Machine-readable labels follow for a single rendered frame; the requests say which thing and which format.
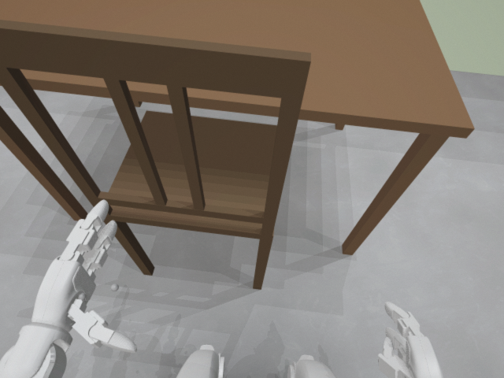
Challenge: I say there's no left robot thigh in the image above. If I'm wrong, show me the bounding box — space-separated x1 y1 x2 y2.
176 350 225 378

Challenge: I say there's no robot thigh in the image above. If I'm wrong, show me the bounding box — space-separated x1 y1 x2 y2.
287 360 337 378
176 350 225 378

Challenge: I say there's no chair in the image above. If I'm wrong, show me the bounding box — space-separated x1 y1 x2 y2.
0 20 311 290

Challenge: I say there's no right robot hand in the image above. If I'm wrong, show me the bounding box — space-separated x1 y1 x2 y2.
378 302 443 378

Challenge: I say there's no right robot thigh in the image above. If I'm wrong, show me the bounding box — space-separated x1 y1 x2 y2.
287 360 337 378

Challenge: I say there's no left robot forearm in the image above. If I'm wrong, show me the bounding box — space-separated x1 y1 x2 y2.
0 323 72 378

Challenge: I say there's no left robot hand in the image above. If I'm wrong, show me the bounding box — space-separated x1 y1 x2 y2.
31 200 137 353

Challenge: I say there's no table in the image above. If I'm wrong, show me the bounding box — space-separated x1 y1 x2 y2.
0 0 475 255

